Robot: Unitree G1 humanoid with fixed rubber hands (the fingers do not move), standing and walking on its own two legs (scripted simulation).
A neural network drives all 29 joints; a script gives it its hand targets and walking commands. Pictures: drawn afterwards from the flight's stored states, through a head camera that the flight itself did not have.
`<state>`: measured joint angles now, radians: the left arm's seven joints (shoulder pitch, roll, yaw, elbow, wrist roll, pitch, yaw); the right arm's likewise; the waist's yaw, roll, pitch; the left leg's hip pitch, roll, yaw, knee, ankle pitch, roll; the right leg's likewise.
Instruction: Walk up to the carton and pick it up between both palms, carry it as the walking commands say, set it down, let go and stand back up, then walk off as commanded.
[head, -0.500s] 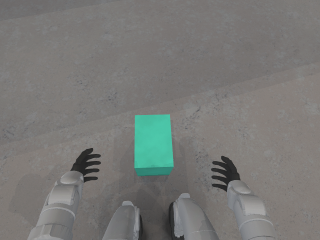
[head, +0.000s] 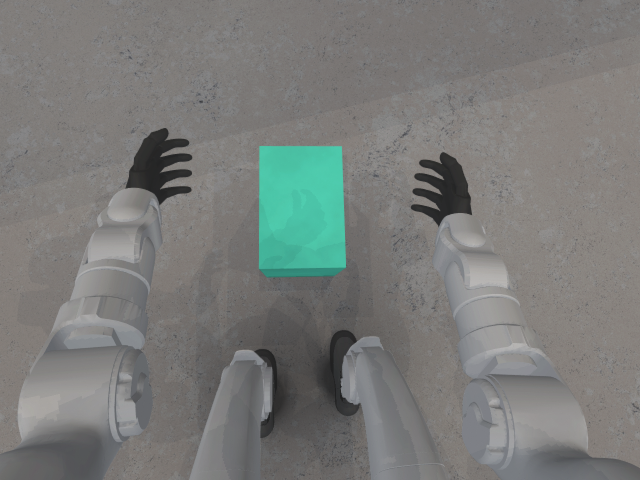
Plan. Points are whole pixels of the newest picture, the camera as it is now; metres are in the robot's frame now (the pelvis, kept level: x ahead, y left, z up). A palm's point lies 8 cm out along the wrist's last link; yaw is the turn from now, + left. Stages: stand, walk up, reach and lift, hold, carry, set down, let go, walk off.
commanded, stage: reach and lift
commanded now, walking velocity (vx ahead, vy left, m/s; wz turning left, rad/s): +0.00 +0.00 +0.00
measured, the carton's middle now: (300, 218) +0.51 -0.01 -0.55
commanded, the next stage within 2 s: none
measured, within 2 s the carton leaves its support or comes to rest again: neither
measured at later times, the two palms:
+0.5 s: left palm (169, 152) +0.52 +0.17 -0.14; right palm (431, 170) +0.48 -0.19 -0.14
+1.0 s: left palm (201, 191) +0.51 +0.17 -0.31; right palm (398, 203) +0.47 -0.18 -0.31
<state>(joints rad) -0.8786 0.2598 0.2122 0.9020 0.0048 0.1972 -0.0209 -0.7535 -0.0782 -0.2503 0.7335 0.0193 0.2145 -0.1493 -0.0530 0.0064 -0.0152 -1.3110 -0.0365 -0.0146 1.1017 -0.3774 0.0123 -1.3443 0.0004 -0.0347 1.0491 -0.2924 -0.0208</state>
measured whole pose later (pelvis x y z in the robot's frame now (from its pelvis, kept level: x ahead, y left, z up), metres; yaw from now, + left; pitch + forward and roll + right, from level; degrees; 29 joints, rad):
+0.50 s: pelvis +0.01 +0.00 -0.02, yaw +0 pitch +47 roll -1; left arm -1.09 0.24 0.32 0.96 0.08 0.06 -0.02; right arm -0.96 -0.06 -0.40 0.77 -0.09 0.08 -0.10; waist -0.04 0.01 -0.10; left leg -1.58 -0.04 -0.03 1.13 -0.38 0.01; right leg -1.61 0.02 -0.01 1.08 -0.29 -0.01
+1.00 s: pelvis -0.02 +0.01 -0.17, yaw -1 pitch +48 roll -2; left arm -1.23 0.30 0.18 0.97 -0.06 0.11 0.08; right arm -1.11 -0.17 -0.29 0.84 0.06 0.11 -0.14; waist -0.04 0.00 -0.01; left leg -2.05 -0.07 -0.02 1.77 -0.56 0.01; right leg -2.09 0.03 -0.01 1.70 -0.46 0.01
